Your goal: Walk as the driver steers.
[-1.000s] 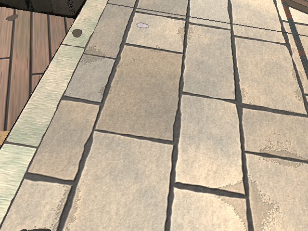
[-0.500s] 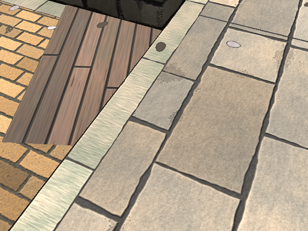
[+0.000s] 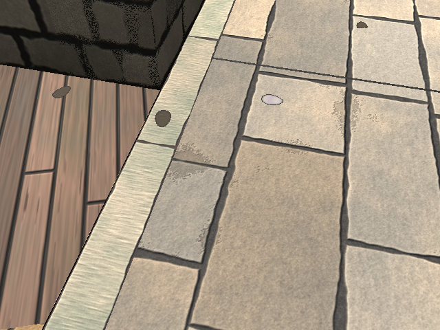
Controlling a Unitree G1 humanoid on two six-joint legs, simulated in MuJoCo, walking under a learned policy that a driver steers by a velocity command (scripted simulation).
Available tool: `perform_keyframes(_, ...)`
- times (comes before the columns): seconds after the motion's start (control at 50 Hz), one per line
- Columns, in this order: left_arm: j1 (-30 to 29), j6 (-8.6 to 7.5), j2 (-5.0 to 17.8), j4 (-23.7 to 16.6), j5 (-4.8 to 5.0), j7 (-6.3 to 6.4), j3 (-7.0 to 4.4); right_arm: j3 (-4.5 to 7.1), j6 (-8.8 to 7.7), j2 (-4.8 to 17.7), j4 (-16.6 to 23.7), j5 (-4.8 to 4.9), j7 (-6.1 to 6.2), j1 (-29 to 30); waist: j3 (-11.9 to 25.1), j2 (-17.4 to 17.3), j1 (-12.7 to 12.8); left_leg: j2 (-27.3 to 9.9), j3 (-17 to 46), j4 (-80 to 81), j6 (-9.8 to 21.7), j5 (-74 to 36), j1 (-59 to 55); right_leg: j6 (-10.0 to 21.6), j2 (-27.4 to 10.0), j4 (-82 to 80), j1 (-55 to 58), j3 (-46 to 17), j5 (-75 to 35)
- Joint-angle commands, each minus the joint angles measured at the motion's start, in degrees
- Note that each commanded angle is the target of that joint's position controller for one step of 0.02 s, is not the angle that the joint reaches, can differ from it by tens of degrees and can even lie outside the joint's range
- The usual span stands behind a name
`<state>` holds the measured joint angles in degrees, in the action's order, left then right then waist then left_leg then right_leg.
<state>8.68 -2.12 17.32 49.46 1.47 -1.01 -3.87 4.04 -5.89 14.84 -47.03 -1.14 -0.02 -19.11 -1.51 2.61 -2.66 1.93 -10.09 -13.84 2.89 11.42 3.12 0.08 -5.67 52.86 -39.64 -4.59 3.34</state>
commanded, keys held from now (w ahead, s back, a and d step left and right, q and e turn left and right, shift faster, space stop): w+e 0.82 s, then w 0.18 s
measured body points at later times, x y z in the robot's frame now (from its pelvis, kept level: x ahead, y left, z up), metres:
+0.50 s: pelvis +0.29 -0.08 +0.00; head +0.32 -0.10 +0.45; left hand +0.43 +0.18 -0.11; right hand +0.40 -0.38 -0.09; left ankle +0.45 +0.09 -0.68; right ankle +0.26 -0.14 -0.75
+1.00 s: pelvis +0.57 -0.12 +0.00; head +0.59 -0.14 +0.45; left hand +0.86 +0.00 -0.09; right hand +0.45 -0.38 -0.12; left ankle +0.60 -0.01 -0.75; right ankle +0.56 -0.31 -0.68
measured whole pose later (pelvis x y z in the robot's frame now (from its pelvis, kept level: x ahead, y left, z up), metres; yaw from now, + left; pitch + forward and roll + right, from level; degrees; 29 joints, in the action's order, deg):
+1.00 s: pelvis +0.57 -0.12 +0.00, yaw -33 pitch +2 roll +2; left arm 9.7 -1.5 17.4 38.2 0.9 -0.4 -4.0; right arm 3.8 -5.8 15.4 -46.6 0.0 -1.0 -19.3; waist -1.6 2.4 -3.7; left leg 1.3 -5.6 -16.9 1.6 11.8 6.7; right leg 0.0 -4.7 52.8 -36.8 -4.1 12.1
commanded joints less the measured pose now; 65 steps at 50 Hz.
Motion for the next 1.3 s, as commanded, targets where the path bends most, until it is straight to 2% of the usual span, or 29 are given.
perform_keyframes(0.02,-3.06,-0.53,0.99,-3.75,-0.49,-1.01,0.20,1.94,-0.91,8.36,3.71,0.33,0.87,4.00,-2.40,-4.93,0.89,-15.43,3.07,8.41,6.37,-13.44,2.79,0.03,-0.68,-8.40,1.50,1.66,-8.43)
perform_keyframes(0.14,-11.23,-0.64,1.01,-9.11,-0.34,-2.89,0.62,2.93,1.46,10.46,0.81,1.78,1.29,-0.71,-4.57,-4.90,-1.38,-18.84,-0.85,2.41,5.30,-24.17,-9.18,3.23,1.22,-16.60,-1.42,6.90,-0.75)
perform_keyframes(0.18,-8.76,-0.51,2.68,-9.80,-0.04,-3.20,-0.28,3.30,2.44,12.03,1.14,2.06,1.70,0.42,-1.35,-7.28,1.10,-18.92,-2.26,-4.79,4.04,-44.24,-11.05,5.38,4.75,-16.57,4.80,10.44,5.15)
perform_keyframes(0.22,3.78,-0.34,7.01,-7.40,0.40,-2.70,-2.81,3.36,3.48,13.13,1.77,2.38,2.14,2.28,6.02,-8.03,8.57,-16.74,-4.11,-22.48,1.66,-54.77,-7.45,8.68,9.61,-19.34,22.31,12.43,5.93)
perform_keyframes(0.24,13.46,0.19,11.40,-5.18,0.24,-1.57,-4.92,2.90,3.13,12.44,2.52,1.89,2.43,2.28,11.18,-4.61,12.99,-14.54,-4.17,-38.27,-1.07,-41.68,4.74,11.46,7.14,-21.50,39.84,5.29,3.95)
perform_keyframes(0.26,14.09,0.35,17.86,-5.03,0.59,-0.74,-6.08,0.21,1.52,3.31,5.39,-0.40,1.40,-3.12,15.36,11.62,6.48,-3.29,-0.68,-59.60,-5.44,15.40,32.12,22.03,-8.37,-23.91,60.38,-25.63,8.96)
perform_keyframes(0.28,15.52,-0.44,14.96,-6.87,-0.16,-0.91,-4.86,-0.11,-1.19,5.64,6.42,1.84,0.60,1.12,24.04,5.91,9.18,0.63,14.03,-67.83,-4.78,23.94,40.04,26.01,-13.63,-34.03,65.86,-44.51,16.40)
perform_keyframes(0.3,13.96,-1.11,11.25,-6.58,-0.60,-0.98,-3.90,0.67,-2.59,8.70,8.13,4.08,0.02,7.56,16.38,2.61,10.70,-2.66,15.91,-67.08,-3.26,18.78,45.21,22.51,-12.26,-36.14,61.64,-36.38,12.85)
perform_keyframes(0.34,6.21,-1.75,6.88,-7.85,-0.01,-0.89,-2.72,0.76,-3.26,8.72,7.76,1.99,0.74,8.95,6.78,-2.93,5.66,-7.20,15.23,-56.90,-2.62,10.87,40.36,18.71,-7.31,-36.23,44.47,-23.05,2.41)
perform_keyframes(0.36,3.67,-1.85,5.38,-8.98,-0.68,-0.63,-2.15,1.29,-2.70,9.47,7.55,1.08,0.88,7.90,5.49,-1.92,3.53,-8.40,15.56,-54.00,-3.04,8.86,35.80,18.24,-5.72,-37.36,38.37,-19.51,-2.72)
perform_keyframes(0.44,4.27,-2.00,7.53,-9.61,-0.60,0.61,-2.64,0.84,-0.44,6.78,8.82,0.26,0.82,8.65,2.83,-1.63,1.86,-8.30,13.38,-43.15,-6.11,3.93,31.86,17.88,-3.05,-40.28,28.19,-13.15,-11.44)
perform_keyframes(0.54,8.49,-0.93,8.60,-8.94,-0.04,1.80,-3.03,-0.47,-0.71,4.33,11.77,0.78,-0.09,19.36,1.40,1.44,6.29,-3.39,11.57,-21.32,-7.11,-15.73,25.82,12.91,1.95,-38.67,23.82,-8.58,-4.87)
perform_keyframes(0.64,11.78,-0.09,8.05,-8.18,0.20,2.16,-2.95,0.64,-1.76,7.61,13.19,1.75,-1.27,21.60,1.62,3.43,6.34,-2.10,14.39,-13.99,-4.83,-11.68,23.80,11.13,-1.81,-31.84,31.62,-17.17,0.78)
perform_keyframes(0.7,9.72,-0.03,5.40,-9.48,-0.39,1.95,-2.09,2.40,-2.62,10.76,10.80,0.95,-0.79,9.70,7.75,3.65,-0.35,-4.42,14.76,-11.49,-0.17,-8.97,6.09,7.70,1.84,-18.55,29.68,-16.28,-4.39)
perform_keyframes(0.72,10.44,-0.19,2.14,-10.83,-1.62,1.82,-0.82,3.18,-2.50,14.09,10.22,0.17,-0.22,0.71,16.53,-3.44,-3.49,-14.67,25.00,-12.80,3.29,-5.75,-9.17,5.40,5.92,-2.10,22.01,-10.97,6.27)
perform_keyframes(0.74,18.66,-0.76,-0.12,-12.53,0.61,1.72,-0.03,3.97,-1.69,17.25,7.97,-0.21,-0.81,-2.39,22.00,-24.64,0.93,-26.06,52.95,-5.97,12.04,9.09,-24.07,2.35,12.02,14.98,1.96,-5.49,31.73)
perform_keyframes(0.76,17.38,-0.64,6.32,-10.67,1.25,1.89,-1.07,2.62,-1.39,11.16,9.35,0.98,-0.99,-0.42,16.81,-16.38,-0.55,-25.67,54.33,-3.54,10.52,21.01,-21.05,1.58,7.14,21.67,-4.32,-7.08,29.10)
perform_keyframes(0.78,10.97,-0.32,8.99,-11.54,0.79,1.82,-1.86,1.80,-0.94,8.21,9.74,1.18,-0.62,1.90,9.68,-10.60,-2.12,-23.21,44.43,-3.02,8.11,18.60,-14.19,1.13,5.40,22.86,-5.78,-5.29,23.59)
perform_keyframes(0.8,8.12,-0.07,8.26,-12.21,0.16,1.89,-1.86,1.37,-0.57,7.63,9.83,0.63,-0.55,4.48,5.84,-6.36,-1.08,-20.88,37.36,-2.28,7.09,10.41,-7.30,0.68,3.49,21.81,-3.90,-3.64,19.66)
perform_keyframes(0.84,6.72,0.10,6.14,-13.18,-0.10,1.32,-1.93,0.78,-0.53,6.16,8.75,0.04,-0.45,6.29,2.10,-7.82,1.06,-17.21,28.36,0.26,6.78,0.74,1.27,0.60,0.67,17.24,-0.06,-3.37,15.82)
perform_keyframes(0.94,3.74,0.40,1.56,-14.42,-0.58,0.90,-0.45,1.56,-1.38,8.30,5.68,1.05,-0.86,4.82,0.59,-6.95,1.84,-16.84,19.79,5.06,9.87,-8.80,3.58,-0.17,-0.05,4.39,-0.04,-1.62,11.64)
perform_keyframes(1.1,-8.52,-1.43,1.59,-17.21,-0.28,-1.18,0.60,2.23,0.70,12.15,1.42,2.83,-0.67,-0.27,-1.31,-7.12,-1.54,-16.50,11.90,4.09,7.36,-13.85,-0.30,1.14,1.94,-17.99,6.76,4.55,0.19)
perform_keyframes(1.14,-8.35,-1.53,2.85,-17.60,-0.38,-1.35,0.14,2.43,1.40,13.00,0.47,3.29,-0.48,-0.51,-1.14,-8.03,-0.18,-17.86,11.81,1.41,6.43,-18.64,-2.93,2.88,3.00,-20.73,9.19,5.37,3.52)
perform_keyframes(1.18,1.78,-1.48,5.87,-14.55,-0.98,-0.97,-1.73,2.01,1.91,12.60,-0.06,3.54,-0.13,0.37,4.91,-7.44,6.04,-15.03,7.76,-11.10,3.91,-33.89,-1.15,5.56,6.29,-24.94,25.44,8.16,2.00)
perform_keyframes(1.2,11.00,-1.23,9.10,-12.10,-1.14,-0.34,-3.23,1.01,1.81,10.42,0.30,2.68,0.14,0.17,10.91,-5.77,10.09,-12.32,5.34,-23.62,1.53,-29.18,6.38,7.59,3.27,-23.43,39.88,4.41,0.94)
perform_keyframes(1.22,17.23,-0.88,15.53,-11.42,-2.20,0.38,-4.41,-1.03,1.02,4.78,2.89,1.12,-0.06,-3.37,18.53,7.43,9.40,-4.61,3.82,-46.67,-2.65,-3.40,28.13,15.61,-12.14,-25.54,59.98,-20.84,6.84)
perform_keyframes(1.24,17.94,-0.98,13.45,-11.35,-1.22,0.14,-3.60,-1.04,-0.14,5.93,2.37,1.53,-0.24,-3.22,23.77,10.58,9.54,-0.99,12.89,-57.19,-2.98,22.15,36.62,19.69,-17.08,-34.15,61.97,-38.29,12.77)
perform_keyframes(1.26,14.37,-1.31,10.26,-11.32,-0.98,-0.13,-2.39,0.25,-0.71,10.14,3.38,3.30,-0.71,0.36,15.39,6.95,9.10,-4.55,14.79,-60.92,-2.28,19.65,42.49,17.38,-15.32,-35.15,56.03,-31.16,15.69)
perform_keyframes(1.3,7.69,-1.63,6.37,-11.54,-1.16,-0.46,-1.14,0.19,-0.75,9.49,4.04,2.61,-0.55,4.99,5.62,2.15,5.87,-8.91,12.77,-55.51,-1.67,10.23,40.70,14.31,-10.07,-37.66,41.03,-17.71,10.10)
Velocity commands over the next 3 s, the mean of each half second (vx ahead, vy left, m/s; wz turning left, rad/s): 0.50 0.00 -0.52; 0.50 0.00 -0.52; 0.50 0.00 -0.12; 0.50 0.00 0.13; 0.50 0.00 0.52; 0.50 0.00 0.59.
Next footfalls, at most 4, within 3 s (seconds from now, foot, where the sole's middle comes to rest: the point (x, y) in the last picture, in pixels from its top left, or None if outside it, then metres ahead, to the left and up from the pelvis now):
0.24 right None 0.30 -0.14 -0.78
0.70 left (226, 285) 0.63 -0.03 -0.78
1.20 right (334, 259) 0.71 -0.40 -0.78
1.72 left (309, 170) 1.10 -0.39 -0.78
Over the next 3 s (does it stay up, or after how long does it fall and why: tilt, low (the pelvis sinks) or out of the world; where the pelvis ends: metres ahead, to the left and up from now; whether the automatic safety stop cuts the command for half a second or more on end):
stays up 1.51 -0.59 0.00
